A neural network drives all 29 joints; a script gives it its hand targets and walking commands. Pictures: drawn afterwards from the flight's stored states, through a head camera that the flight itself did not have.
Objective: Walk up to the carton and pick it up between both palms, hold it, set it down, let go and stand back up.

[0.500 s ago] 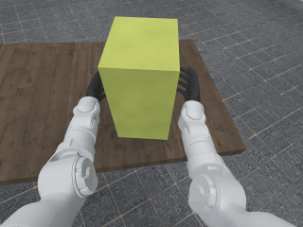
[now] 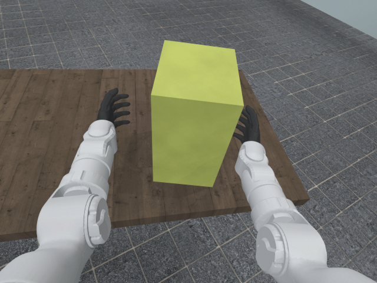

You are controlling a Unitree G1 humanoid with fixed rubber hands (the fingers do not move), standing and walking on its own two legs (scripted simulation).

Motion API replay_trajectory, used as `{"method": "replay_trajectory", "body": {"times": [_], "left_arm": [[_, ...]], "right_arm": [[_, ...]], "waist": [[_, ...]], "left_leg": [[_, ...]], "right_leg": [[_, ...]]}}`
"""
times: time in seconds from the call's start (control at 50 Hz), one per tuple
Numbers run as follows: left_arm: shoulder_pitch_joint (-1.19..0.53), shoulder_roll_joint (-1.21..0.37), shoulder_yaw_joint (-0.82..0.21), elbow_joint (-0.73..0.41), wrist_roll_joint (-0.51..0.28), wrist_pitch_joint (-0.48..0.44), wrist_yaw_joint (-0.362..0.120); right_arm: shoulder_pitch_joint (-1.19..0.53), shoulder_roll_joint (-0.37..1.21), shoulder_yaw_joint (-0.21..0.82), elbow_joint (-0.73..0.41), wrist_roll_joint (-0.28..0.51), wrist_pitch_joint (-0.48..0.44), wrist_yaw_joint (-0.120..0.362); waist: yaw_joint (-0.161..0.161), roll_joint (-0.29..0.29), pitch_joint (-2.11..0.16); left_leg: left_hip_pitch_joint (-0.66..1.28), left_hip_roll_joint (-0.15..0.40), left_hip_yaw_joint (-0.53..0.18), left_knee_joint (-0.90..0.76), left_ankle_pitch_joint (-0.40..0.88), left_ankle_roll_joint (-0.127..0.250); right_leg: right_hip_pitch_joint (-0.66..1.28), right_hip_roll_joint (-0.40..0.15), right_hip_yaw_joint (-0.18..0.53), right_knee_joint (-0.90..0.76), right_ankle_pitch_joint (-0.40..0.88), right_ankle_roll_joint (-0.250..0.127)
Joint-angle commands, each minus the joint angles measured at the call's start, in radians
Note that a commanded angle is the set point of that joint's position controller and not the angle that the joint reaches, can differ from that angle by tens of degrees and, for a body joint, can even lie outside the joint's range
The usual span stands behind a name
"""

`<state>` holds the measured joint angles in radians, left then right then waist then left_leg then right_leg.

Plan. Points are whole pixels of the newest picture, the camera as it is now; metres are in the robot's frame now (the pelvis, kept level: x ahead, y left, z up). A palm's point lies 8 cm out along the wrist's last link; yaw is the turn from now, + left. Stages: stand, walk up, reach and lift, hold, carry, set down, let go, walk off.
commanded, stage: set down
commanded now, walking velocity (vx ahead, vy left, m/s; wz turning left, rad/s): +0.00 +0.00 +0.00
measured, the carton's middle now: (190, 120) +0.47 -0.03 +0.07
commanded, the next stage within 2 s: none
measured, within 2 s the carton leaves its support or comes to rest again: neither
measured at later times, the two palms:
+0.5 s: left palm (102, 109) +0.43 +0.16 +0.14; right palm (265, 123) +0.39 -0.17 +0.15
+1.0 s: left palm (94, 100) +0.43 +0.17 +0.16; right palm (264, 113) +0.39 -0.16 +0.17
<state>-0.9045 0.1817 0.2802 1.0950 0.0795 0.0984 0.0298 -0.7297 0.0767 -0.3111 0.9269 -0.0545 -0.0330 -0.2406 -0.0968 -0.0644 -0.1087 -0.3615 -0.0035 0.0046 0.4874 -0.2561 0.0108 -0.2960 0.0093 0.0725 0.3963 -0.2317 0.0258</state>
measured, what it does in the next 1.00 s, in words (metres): stands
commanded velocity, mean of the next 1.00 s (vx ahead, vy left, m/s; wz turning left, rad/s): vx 0.00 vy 0.00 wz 0.00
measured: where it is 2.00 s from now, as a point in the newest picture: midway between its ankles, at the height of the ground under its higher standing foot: outside the picture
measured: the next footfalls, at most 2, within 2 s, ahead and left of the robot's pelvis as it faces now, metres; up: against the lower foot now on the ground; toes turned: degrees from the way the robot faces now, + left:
none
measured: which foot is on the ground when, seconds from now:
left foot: down 0.00-1.00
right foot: down 0.00-1.00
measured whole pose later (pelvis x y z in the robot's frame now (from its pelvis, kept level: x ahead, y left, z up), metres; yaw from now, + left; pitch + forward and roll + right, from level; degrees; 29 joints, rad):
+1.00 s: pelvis -0.01 +0.00 +0.00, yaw +0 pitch +7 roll -2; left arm -1.04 0.27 0.15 1.02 -0.08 0.44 0.06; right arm -0.89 -0.04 -0.25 0.82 0.14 0.33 -0.25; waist -0.10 -0.06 -0.16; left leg -0.36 0.00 0.01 0.49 -0.24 0.01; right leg -0.30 0.01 0.07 0.40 -0.22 0.03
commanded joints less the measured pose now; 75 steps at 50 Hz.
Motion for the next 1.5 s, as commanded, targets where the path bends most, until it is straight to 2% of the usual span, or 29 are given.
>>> {"method": "replay_trajectory", "body": {"times": [0.0,0.02,0.04,0.1,0.12,0.2,0.24,0.26,0.34,0.46,0.58,0.62,0.64,0.66,0.72,0.82,0.86,0.96,0.98,1.02,1.08,1.18,1.24,1.3,1.36,1.4,1.44,1.46,1.48], "left_arm": [[-0.681,0.198,-0.170,-0.313,-0.117,0.010,0.019],[-0.704,0.196,-0.179,-0.348,-0.128,0.018,0.024],[-0.716,0.205,-0.178,-0.342,-0.130,0.031,0.028],[-0.774,0.234,-0.191,-0.407,-0.173,0.044,0.036],[-0.778,0.233,-0.193,-0.395,-0.171,0.054,0.038],[-0.831,0.267,-0.195,-0.364,-0.194,0.067,0.040],[-0.847,0.268,-0.207,-0.366,-0.203,0.076,0.047],[-0.865,0.278,-0.207,-0.359,-0.211,0.078,0.046],[-0.880,0.303,-0.195,-0.362,-0.217,0.095,0.051],[-0.887,0.324,-0.199,-0.343,-0.216,0.144,0.044],[-0.888,0.321,-0.221,-0.406,-0.227,0.200,0.027],[-0.895,0.331,-0.219,-0.426,-0.226,0.214,0.026],[-0.895,0.328,-0.227,-0.432,-0.229,0.223,0.022],[-0.903,0.325,-0.235,-0.450,-0.229,0.229,0.022],[-0.914,0.338,-0.237,-0.462,-0.240,0.243,0.020],[-0.928,0.343,-0.240,-0.504,-0.243,0.267,0.022],[-0.928,0.349,-0.246,-0.490,-0.253,0.277,0.021],[-0.879,0.349,-0.240,-0.496,-0.244,0.312,0.008],[-0.868,0.352,-0.230,-0.492,-0.235,0.315,0.008],[-0.783,0.343,-0.228,-0.527,-0.229,0.328,0.000],[-0.770,0.347,-0.222,-0.599,-0.226,0.335,-0.003],[-0.604,0.327,-0.190,-0.684,-0.188,0.370,-0.008],[-0.537,0.339,-0.164,-0.722,-0.171,0.400,-0.017],[-0.537,0.347,-0.157,-0.764,-0.173,0.425,-0.024],[-0.479,0.337,-0.157,-0.792,-0.182,0.435,-0.028],[-0.572,0.356,-0.173,-0.781,-0.211,0.430,-0.023],[-0.515,0.343,-0.192,-0.778,-0.225,0.417,-0.022],[-0.583,0.359,-0.195,-0.792,-0.243,0.404,-0.017],[-0.561,0.358,-0.196,-0.791,-0.247,0.394,-0.011]], "right_arm": [[-0.643,-0.248,0.101,-0.199,0.139,0.002,0.022],[-0.674,-0.274,0.087,-0.217,0.138,0.009,0.028],[-0.680,-0.286,0.085,-0.202,0.143,0.027,0.031],[-0.727,-0.304,0.075,-0.282,0.150,0.061,0.036],[-0.731,-0.304,0.073,-0.271,0.155,0.072,0.038],[-0.774,-0.299,0.090,-0.273,0.178,0.129,0.042],[-0.797,-0.310,0.093,-0.273,0.196,0.149,0.045],[-0.813,-0.300,0.104,-0.291,0.204,0.157,0.047],[-0.840,-0.306,0.120,-0.303,0.236,0.191,0.049],[-0.858,-0.336,0.121,-0.299,0.248,0.223,0.030],[-0.863,-0.349,0.151,-0.357,0.274,0.242,0.006],[-0.860,-0.355,0.157,-0.353,0.277,0.252,-0.001],[-0.854,-0.352,0.161,-0.355,0.288,0.256,-0.005],[-0.865,-0.357,0.161,-0.371,0.289,0.255,-0.006],[-0.867,-0.353,0.163,-0.382,0.292,0.270,-0.017],[-0.863,-0.363,0.170,-0.396,0.306,0.289,-0.023],[-0.875,-0.365,0.176,-0.406,0.313,0.298,-0.026],[-0.832,-0.362,0.198,-0.427,0.326,0.306,-0.039],[-0.822,-0.351,0.210,-0.417,0.335,0.310,-0.040],[-0.734,-0.351,0.225,-0.438,0.345,0.309,-0.048],[-0.709,-0.336,0.238,-0.478,0.359,0.304,-0.054],[-0.506,-0.319,0.262,-0.505,0.363,0.293,-0.065],[-0.434,-0.314,0.277,-0.558,0.367,0.286,-0.075],[-0.449,-0.311,0.289,-0.645,0.372,0.282,-0.081],[-0.404,-0.314,0.285,-0.711,0.365,0.271,-0.082],[-0.499,-0.321,0.268,-0.763,0.358,0.274,-0.082],[-0.435,-0.304,0.269,-0.781,0.354,0.272,-0.076],[-0.506,-0.307,0.251,-0.815,0.344,0.271,-0.074],[-0.474,-0.301,0.249,-0.813,0.337,0.271,-0.072]], "waist": [[0.009,0.271,-0.621],[-0.005,0.281,-0.639],[0.008,0.285,-0.618],[0.006,0.272,-0.654],[-0.001,0.283,-0.640],[0.003,0.238,-0.590],[0.005,0.256,-0.589],[0.011,0.238,-0.598],[0.015,0.236,-0.600],[0.001,0.247,-0.608],[-0.014,0.258,-0.643],[-0.006,0.276,-0.646],[-0.018,0.284,-0.630],[-0.013,0.288,-0.641],[-0.010,0.276,-0.640],[-0.001,0.302,-0.640],[-0.001,0.295,-0.635],[0.003,0.286,-0.604],[0.018,0.293,-0.591],[0.016,0.281,-0.585],[0.026,0.297,-0.607],[0.040,0.301,-0.608],[0.063,0.288,-0.588],[0.084,0.264,-0.578],[0.080,0.244,-0.559],[0.084,0.252,-0.590],[0.074,0.230,-0.583],[0.080,0.229,-0.615],[0.079,0.223,-0.627]], "left_leg": [[0.514,0.065,0.052,0.085,0.874,-0.148],[0.531,0.071,0.044,0.085,0.882,-0.157],[0.529,0.068,0.044,0.079,0.858,-0.156],[0.512,0.061,0.051,0.061,0.790,-0.153],[0.507,0.060,0.050,0.059,0.788,-0.155],[0.434,0.044,0.059,0.028,0.646,-0.131],[0.431,0.044,0.052,0.026,0.625,-0.132],[0.420,0.041,0.056,0.020,0.593,-0.126],[0.401,0.035,0.058,0.010,0.562,-0.117],[0.440,0.028,0.054,0.022,0.622,-0.122],[0.505,0.024,0.050,0.043,0.738,-0.134],[0.527,0.026,0.049,0.051,0.767,-0.138],[0.542,0.025,0.043,0.054,0.784,-0.142],[0.548,0.027,0.043,0.055,0.800,-0.143],[0.537,0.026,0.043,0.055,0.788,-0.141],[0.551,0.029,0.041,0.059,0.807,-0.150],[0.545,0.029,0.038,0.061,0.796,-0.148],[0.558,0.021,0.041,0.054,0.815,-0.145],[0.548,0.022,0.044,0.053,0.805,-0.144],[0.572,0.019,0.042,0.050,0.831,-0.143],[0.603,0.019,0.044,0.058,0.872,-0.149],[0.658,0.020,0.044,0.050,0.920,-0.152],[0.635,0.014,0.060,0.031,0.882,-0.145],[0.603,0.009,0.069,0.020,0.834,-0.137],[0.590,0.011,0.067,0.011,0.794,-0.131],[0.545,0.010,0.073,0.007,0.714,-0.129],[0.521,0.010,0.066,0.003,0.650,-0.115],[0.491,0.010,0.069,0.003,0.612,-0.112],[0.484,0.010,0.064,-0.003,0.577,-0.107]], "right_leg": [[0.001,0.096,-0.150,-0.047,0.403,-0.021],[-0.011,0.100,-0.159,-0.044,0.393,-0.023],[-0.020,0.100,-0.159,-0.050,0.373,-0.026],[0.020,0.094,-0.152,-0.043,0.384,-0.019],[0.015,0.093,-0.153,-0.042,0.384,-0.017],[0.042,0.080,-0.148,-0.036,0.365,-0.009],[0.027,0.080,-0.145,-0.028,0.356,-0.008],[0.035,0.076,-0.147,-0.030,0.356,-0.006],[0.047,0.074,-0.137,-0.020,0.366,-0.005],[0.044,0.077,-0.138,-0.026,0.416,-0.004],[0.062,0.084,-0.139,-0.027,0.509,0.003],[0.053,0.086,-0.140,-0.028,0.508,0.004],[0.039,0.087,-0.144,-0.036,0.502,0.003],[0.040,0.089,-0.148,-0.036,0.512,0.000],[0.038,0.087,-0.148,-0.037,0.501,0.002],[0.032,0.088,-0.150,-0.037,0.491,0.000],[0.025,0.086,-0.151,-0.037,0.486,0.000],[0.055,0.086,-0.152,-0.043,0.532,0.009],[0.062,0.086,-0.147,-0.041,0.513,0.010],[0.098,0.083,-0.147,-0.044,0.560,0.010],[0.092,0.089,-0.151,-0.045,0.567,0.013],[0.109,0.092,-0.148,-0.063,0.596,0.015],[0.144,0.091,-0.142,-0.069,0.591,0.017],[0.153,0.092,-0.140,-0.068,0.558,0.020],[0.164,0.090,-0.143,-0.071,0.526,0.018],[0.141,0.087,-0.150,-0.065,0.455,0.013],[0.138,0.080,-0.145,-0.062,0.422,0.006],[0.124,0.078,-0.148,-0.054,0.390,0.005],[0.126,0.076,-0.146,-0.054,0.379,0.003]]}}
